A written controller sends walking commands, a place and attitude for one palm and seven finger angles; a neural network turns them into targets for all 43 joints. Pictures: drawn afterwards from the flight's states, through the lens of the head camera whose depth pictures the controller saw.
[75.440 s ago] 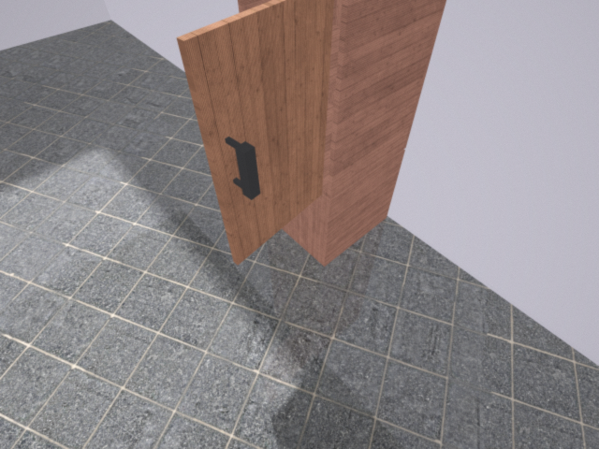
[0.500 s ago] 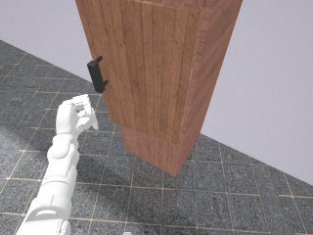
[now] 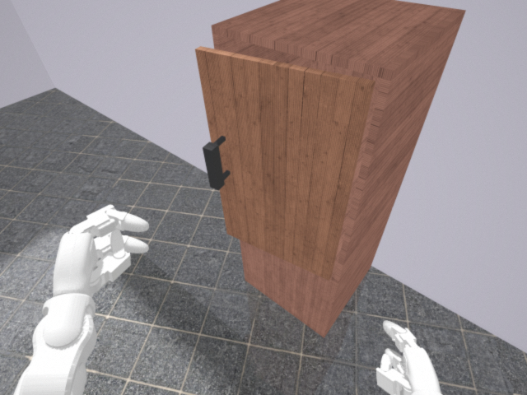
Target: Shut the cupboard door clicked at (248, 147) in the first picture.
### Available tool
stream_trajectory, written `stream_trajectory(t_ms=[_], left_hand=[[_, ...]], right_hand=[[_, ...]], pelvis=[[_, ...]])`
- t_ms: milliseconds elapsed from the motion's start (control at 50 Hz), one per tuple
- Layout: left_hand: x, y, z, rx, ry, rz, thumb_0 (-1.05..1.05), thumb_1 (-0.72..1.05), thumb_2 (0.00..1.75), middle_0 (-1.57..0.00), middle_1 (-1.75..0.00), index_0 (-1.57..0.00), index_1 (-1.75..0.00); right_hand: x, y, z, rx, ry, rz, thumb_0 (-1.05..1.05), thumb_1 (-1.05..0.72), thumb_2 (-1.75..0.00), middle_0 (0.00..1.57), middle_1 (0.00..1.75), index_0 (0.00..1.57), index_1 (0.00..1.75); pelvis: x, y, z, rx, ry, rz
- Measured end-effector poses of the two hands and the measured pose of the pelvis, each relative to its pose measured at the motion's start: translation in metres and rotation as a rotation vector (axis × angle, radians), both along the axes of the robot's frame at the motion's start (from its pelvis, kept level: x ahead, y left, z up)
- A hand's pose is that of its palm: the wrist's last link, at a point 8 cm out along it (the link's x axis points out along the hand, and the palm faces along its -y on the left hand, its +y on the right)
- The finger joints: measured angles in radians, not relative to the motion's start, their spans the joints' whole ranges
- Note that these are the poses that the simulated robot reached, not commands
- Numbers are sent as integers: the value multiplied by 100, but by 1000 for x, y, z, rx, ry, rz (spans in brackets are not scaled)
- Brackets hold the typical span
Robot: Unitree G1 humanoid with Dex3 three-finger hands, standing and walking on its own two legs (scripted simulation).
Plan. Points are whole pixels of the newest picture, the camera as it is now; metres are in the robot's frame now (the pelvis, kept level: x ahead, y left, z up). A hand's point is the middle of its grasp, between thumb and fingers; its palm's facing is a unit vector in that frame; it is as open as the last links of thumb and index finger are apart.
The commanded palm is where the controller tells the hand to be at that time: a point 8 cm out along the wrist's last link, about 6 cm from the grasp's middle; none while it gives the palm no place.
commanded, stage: draw the hand back to the body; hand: left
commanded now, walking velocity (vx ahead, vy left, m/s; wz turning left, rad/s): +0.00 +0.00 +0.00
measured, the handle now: (219, 162) +0.64 +0.18 -0.01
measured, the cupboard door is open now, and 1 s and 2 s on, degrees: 9 9 9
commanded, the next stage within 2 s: step back with the hand held close in 0.70 s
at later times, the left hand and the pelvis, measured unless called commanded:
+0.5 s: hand (57, 288) +0.19 +0.26 +0.16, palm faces +0.49 -0.76 -0.42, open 7.1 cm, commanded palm +0.15 +0.28 +0.18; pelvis +0.01 -0.02 +0.00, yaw +1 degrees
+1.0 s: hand (73, 280) +0.20 +0.25 +0.15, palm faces +0.42 -0.78 -0.47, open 7.4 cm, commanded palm +0.15 +0.28 +0.18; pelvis +0.01 -0.02 +0.00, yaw +0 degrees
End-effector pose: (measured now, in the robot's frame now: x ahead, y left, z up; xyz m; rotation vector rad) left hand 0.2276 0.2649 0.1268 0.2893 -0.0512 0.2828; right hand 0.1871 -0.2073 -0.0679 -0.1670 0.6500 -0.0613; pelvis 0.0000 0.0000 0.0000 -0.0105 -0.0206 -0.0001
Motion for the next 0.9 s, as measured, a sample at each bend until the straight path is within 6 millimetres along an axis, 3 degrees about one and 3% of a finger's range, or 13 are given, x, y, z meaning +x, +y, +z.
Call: stream_trajectory(t_ms=[140, 420, 600, 720, 900], left_hand=[[-30, 13, 18, 64, -1, 73, 2, 90, 90, -69, -83, -69, -83], [-85, 24, 63, 232, -70, 204, 2, 90, 90, -32, -42, -32, -42], [-78, 12, 38, 149, -15, 205, 2, 90, 90, -23, -32, -23, -32], [-75, 1, 52, 183, -71, 158, 2, 89, 90, -22, -31, -22, -31], [-72, 11, 57, 233, -65, 174, 1, 89, 90, -21, -30, -22, -30]], right_hand=[[4, 2, -5, 13, 25, 32, 1, -90, -90, 20, 30, 20, 30], [5, -21, -13, -1, 28, 24, 1, -90, -90, 20, 30, 20, 30], [3, -34, -12, -24, 29, 16, 1, -90, -90, 20, 30, 20, 30], [3, -40, -8, -23, -1, -2, 1, -90, -90, 20, 30, 20, 30], [0, -43, -13, -11, 30, -18, 1, -90, -90, 20, 30, 20, 30]], pelvis=[[8, -3, 4, 6, -17, 2], [14, -15, 4, 10, -31, 12], [10, -25, 4, 15, -31, 12], [13, -29, 4, 14, -37, 6], [10, -29, 3, 0, -11, 4]])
